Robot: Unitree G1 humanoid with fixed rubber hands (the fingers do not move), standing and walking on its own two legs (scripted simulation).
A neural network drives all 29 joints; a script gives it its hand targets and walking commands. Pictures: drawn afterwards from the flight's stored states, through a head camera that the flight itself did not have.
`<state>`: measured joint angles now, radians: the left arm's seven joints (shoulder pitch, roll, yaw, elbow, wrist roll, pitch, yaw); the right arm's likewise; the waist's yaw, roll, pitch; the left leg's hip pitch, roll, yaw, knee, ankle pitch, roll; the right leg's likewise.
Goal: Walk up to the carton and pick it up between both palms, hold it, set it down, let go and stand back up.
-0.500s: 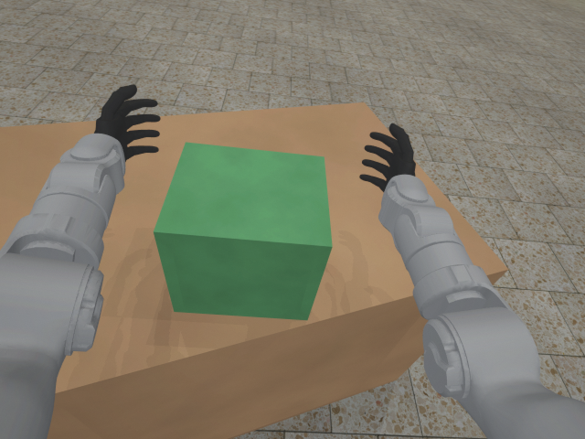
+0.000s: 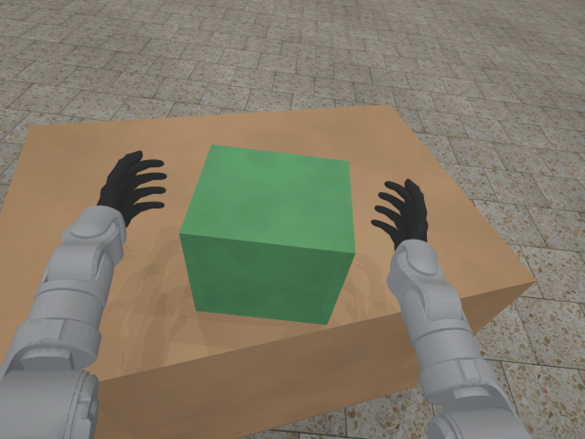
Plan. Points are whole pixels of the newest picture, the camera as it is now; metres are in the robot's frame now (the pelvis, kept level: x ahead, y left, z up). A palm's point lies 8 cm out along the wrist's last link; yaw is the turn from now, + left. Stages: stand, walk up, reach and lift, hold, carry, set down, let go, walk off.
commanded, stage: set down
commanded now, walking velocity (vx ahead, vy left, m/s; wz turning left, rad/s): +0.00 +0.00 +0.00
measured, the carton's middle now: (271, 237) +0.44 -0.01 +0.02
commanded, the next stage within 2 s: none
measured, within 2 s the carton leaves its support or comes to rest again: neither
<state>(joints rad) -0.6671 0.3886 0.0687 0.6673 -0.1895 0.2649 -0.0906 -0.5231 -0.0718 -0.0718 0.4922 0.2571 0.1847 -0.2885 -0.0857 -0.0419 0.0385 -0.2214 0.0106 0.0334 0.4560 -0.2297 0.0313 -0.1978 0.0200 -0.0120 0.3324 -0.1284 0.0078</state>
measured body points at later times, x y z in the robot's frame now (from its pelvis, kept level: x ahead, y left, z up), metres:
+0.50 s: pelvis +0.01 +0.01 +0.00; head +0.01 +0.03 +0.45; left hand +0.36 +0.21 +0.07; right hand +0.30 -0.20 +0.08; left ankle +0.01 +0.09 -0.74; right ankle +0.03 -0.13 -0.74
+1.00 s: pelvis +0.03 +0.00 +0.00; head +0.02 +0.02 +0.45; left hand +0.28 +0.23 +0.04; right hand +0.24 -0.19 +0.04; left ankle +0.01 +0.09 -0.74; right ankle +0.03 -0.13 -0.74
